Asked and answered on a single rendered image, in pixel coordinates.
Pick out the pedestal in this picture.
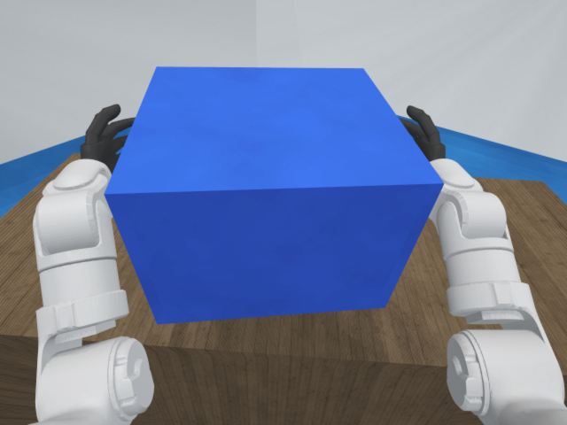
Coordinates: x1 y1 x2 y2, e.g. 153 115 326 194
0 153 567 425

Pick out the robot right upper arm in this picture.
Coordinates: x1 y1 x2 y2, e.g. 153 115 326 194
447 329 567 425

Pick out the robot left upper arm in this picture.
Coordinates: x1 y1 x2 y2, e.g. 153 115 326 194
28 336 154 425

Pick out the carton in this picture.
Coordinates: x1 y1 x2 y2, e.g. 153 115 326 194
104 66 445 324

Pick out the robot left hand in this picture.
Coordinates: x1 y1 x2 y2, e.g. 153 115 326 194
81 104 135 174

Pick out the robot left forearm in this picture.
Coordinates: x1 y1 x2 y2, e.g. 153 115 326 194
33 159 129 422

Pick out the robot right forearm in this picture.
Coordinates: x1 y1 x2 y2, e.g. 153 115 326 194
428 158 564 402

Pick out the robot right hand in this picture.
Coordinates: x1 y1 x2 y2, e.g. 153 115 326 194
399 105 446 162

